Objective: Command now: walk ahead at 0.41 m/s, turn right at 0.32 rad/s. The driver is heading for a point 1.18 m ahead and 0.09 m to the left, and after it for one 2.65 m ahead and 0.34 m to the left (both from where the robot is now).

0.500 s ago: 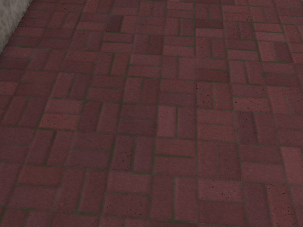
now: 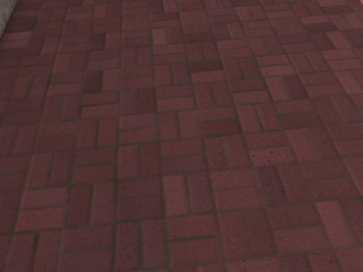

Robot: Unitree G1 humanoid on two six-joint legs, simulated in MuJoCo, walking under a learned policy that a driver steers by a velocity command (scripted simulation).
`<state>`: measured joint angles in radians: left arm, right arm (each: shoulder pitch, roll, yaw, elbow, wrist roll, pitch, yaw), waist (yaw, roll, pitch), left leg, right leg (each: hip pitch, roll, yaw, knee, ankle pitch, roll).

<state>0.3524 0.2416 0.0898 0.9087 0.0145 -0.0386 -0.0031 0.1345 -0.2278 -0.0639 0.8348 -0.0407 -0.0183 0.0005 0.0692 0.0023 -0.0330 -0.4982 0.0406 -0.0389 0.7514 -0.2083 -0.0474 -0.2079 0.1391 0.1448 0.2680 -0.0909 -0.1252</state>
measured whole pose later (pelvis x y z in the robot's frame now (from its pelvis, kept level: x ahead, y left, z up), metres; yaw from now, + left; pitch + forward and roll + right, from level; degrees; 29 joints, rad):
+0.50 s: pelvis +0.20 +0.06 -0.01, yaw -3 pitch +3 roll +0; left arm 0.10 0.23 0.05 0.81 0.04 -0.04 -0.05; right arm 0.50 -0.18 -0.04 0.94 -0.01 -0.09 0.01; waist -0.05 -0.05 0.02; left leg 0.05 -0.05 0.02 0.17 -0.27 0.06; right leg -0.65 -0.06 -0.05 0.78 -0.09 -0.03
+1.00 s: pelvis +0.47 +0.01 +0.00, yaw -3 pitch +0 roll -1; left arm 0.43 0.20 0.04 1.00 0.01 -0.09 -0.01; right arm 0.15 -0.23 -0.05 0.86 -0.03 -0.03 0.04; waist 0.04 0.05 0.03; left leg -0.66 0.12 0.02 0.81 -0.03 0.02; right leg 0.02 0.11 -0.08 0.18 -0.21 -0.11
